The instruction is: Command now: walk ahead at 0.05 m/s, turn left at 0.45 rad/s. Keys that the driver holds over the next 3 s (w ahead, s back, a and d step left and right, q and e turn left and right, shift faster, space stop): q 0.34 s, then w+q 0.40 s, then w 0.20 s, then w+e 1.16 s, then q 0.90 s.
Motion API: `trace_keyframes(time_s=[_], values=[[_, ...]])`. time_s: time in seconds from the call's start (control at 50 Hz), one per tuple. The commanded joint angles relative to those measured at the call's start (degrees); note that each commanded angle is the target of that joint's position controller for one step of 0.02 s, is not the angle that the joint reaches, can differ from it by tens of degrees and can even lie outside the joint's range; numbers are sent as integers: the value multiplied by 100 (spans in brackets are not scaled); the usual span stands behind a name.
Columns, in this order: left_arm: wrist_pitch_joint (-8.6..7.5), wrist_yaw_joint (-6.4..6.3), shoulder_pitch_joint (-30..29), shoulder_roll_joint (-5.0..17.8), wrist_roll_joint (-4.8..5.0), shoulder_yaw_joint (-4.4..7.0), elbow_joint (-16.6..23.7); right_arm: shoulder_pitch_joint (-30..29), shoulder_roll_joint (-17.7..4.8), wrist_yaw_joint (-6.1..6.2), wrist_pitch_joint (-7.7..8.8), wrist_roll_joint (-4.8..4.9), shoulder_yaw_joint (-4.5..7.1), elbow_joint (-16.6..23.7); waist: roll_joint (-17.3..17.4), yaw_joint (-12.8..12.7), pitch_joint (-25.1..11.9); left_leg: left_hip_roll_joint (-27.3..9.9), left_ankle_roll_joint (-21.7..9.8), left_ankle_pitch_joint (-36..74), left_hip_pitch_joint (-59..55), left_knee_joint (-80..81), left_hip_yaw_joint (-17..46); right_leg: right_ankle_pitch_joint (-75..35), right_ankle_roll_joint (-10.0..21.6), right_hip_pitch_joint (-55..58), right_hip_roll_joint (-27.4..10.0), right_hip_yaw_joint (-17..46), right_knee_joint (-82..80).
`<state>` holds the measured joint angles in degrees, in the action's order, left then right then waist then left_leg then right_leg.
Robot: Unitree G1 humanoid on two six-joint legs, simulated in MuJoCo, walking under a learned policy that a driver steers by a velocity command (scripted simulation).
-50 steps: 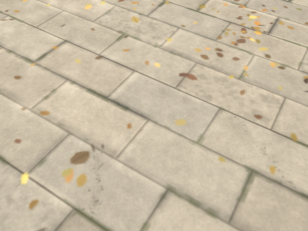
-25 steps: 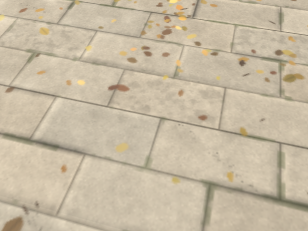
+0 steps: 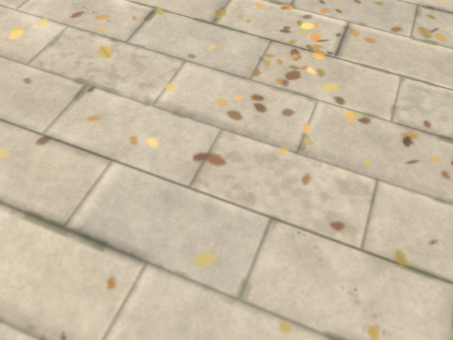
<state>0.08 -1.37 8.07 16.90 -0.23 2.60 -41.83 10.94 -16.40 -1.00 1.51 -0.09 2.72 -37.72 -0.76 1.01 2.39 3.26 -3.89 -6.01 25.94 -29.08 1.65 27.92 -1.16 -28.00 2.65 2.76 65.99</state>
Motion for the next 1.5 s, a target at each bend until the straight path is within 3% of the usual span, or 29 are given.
trace_keyframes(time_s=[0.02,0.22,0.28,0.3,0.32,0.34,0.36,0.42,0.52,0.66,0.74,0.78,0.8,0.82,0.84,0.86,0.88,0.9,0.94,1.1,1.22,1.28,1.32,1.34,1.36,1.38,1.4,1.44,1.5], values=[[85,-79,392,412,-13,149,304,-172,-844,96,-103,-23,248,556,665,-254,-838,-1175,-891,246,-762,1236,1765,-436,-153,-156,-166,102,-522],[-114,-50,186,414,81,181,289,-8,-985,293,-303,13,380,719,1080,31,-955,-1105,-762,-950,-1074,1134,2591,-741,-160,417,5,279,-2613],[-212,33,599,444,111,243,140,-142,-955,317,-391,112,384,774,1058,-226,-897,-863,-536,-832,-908,868,2648,-1390,79,1258,26,101,-4070],[-217,27,776,675,55,325,95,-56,-824,328,-403,135,350,783,814,-243,-932,-607,-286,-1261,-484,533,2438,-1594,258,1859,-469,387,-4463],[-175,-7,741,1155,-91,428,164,-3,-558,302,-394,116,282,871,-410,-100,-777,24,54,-2183,532,-660,1573,-1621,817,2296,-1707,1604,-4820],[-164,22,559,1298,-296,474,185,-154,-753,263,-296,103,363,1062,-1711,-58,-503,522,321,-2860,1196,-2071,680,-2563,1588,1777,-2548,2762,-5147],[-203,-5,228,958,-275,385,385,32,-1128,239,-268,32,482,884,-1072,0,-566,114,462,-2442,1217,-3045,840,-2170,1610,1756,-2520,2470,-5131],[-219,-112,74,577,54,257,446,289,-818,195,-368,29,427,604,-743,-56,-360,-104,661,-1335,1786,-3983,558,-641,1020,2130,-1762,1445,-5227],[-291,-129,937,742,-27,292,300,-487,-534,80,-203,122,293,940,-715,-623,-107,-445,815,-846,2298,-3384,177,-469,1098,2808,-1779,918,-5567],[-395,22,914,1076,53,426,150,-730,-330,-85,-73,142,178,1075,-779,-628,95,-705,577,-837,1179,-1688,-238,-1050,1094,2400,-1973,32,-5689],[-396,140,876,1211,206,489,22,-712,-406,-152,-93,162,181,1105,-730,-500,117,-654,216,-1137,419,-995,-492,-1183,994,2294,-2115,-257,-5407],[-359,169,767,1188,263,463,-48,-27,-467,-135,-87,138,258,869,-502,-18,-134,-265,-61,-852,-965,-245,-813,-2180,835,1811,-1970,-616,-4588],[-381,176,897,916,190,358,-96,803,-784,-78,-97,160,442,593,-124,349,-636,-67,-232,-735,-2300,-65,-733,-3020,632,1366,-1642,-1074,-3367],[-428,189,796,456,-50,169,116,1763,-1314,23,-108,143,584,458,1134,717,-1189,-1286,-609,-806,-3757,303,1087,-1458,215,-37,-1174,-1430,-1118],[-597,189,725,283,-21,97,474,1648,-1804,13,-7,141,584,605,2229,444,-1569,-2414,-1579,-1847,-4442,1368,4096,547,-4,-1967,-275,-602,481],[-702,229,432,891,209,234,436,1525,-1307,-54,125,112,450,612,1205,640,-1308,-2503,-1567,-1954,-4129,1550,3837,181,70,-2402,-602,22,1033],[-734,264,306,961,298,259,462,1321,-1047,-75,190,70,351,571,1108,467,-872,-2305,-1384,-1602,-3701,1420,3079,-305,221,-2497,-819,-34,968],[-720,245,335,886,191,239,357,991,-855,-93,216,76,281,583,640,268,-583,-2027,-1200,-1058,-3093,1405,2428,-807,250,-2220,-1040,-30,642],[-643,259,505,797,35,245,204,477,-656,-73,243,19,191,608,661,-80,-334,-1598,-984,149,-2267,1620,1614,-1465,184,-1538,-1197,-4,45],[-497,358,-222,277,151,52,207,757,-738,111,390,-38,191,7,434,102,91,-1258,-490,1616,-2064,2136,-129,-3560,85,-1275,-791,-187,-2142],[-558,590,-1027,181,168,-16,604,1109,-862,195,314,27,242,-401,326,336,361,-1648,-341,2252,-3084,1958,-532,-3410,428,-1358,-461,-352,-3351],[-525,636,-689,392,132,84,660,1006,-1061,306,173,3,291,-391,675,41,-179,-1682,-196,5183,-3631,843,-734,-2437,729,-703,-3,-812,-3273],[-479,553,602,828,137,307,449,844,-1182,373,67,-7,303,-319,691,-677,-941,-1520,-49,5982,-3195,-1097,-918,-2370,1066,1091,327,-883,-3543],[-420,443,1519,1199,121,437,337,849,-1078,388,125,-69,235,-195,169,-1076,-1558,-1295,109,4219,-1776,-2813,-906,-2559,1430,2990,-408,280,-3581],[-453,426,1593,1621,163,518,339,1732,-136,203,280,-190,-55,-35,-1357,-343,-2265,9,542,-2294,1019,-5054,-366,-1553,2687,5294,-2005,3546,-3729],[-439,376,1781,1102,183,419,336,1071,-661,91,513,0,6,-12,-659,-866,-2618,35,413,-2538,1623,-5542,638,-782,2625,5430,-2034,4431,-4597],[-438,327,1463,965,130,372,393,421,-876,30,640,235,68,252,-412,-852,-1615,-300,294,-2008,2005,-5293,685,-914,2276,4697,-1895,3577,-4841],[-432,306,707,740,124,296,591,128,-804,83,713,39,57,325,413,-343,-619,-680,312,-1458,1579,-4271,503,-2065,2005,2904,-1451,2574,-5059],[-436,244,383,646,68,261,691,500,-719,115,519,-86,74,278,-2,74,-379,-890,577,-1259,921,-3596,366,-3006,2021,1682,-1102,1905,-5372]])
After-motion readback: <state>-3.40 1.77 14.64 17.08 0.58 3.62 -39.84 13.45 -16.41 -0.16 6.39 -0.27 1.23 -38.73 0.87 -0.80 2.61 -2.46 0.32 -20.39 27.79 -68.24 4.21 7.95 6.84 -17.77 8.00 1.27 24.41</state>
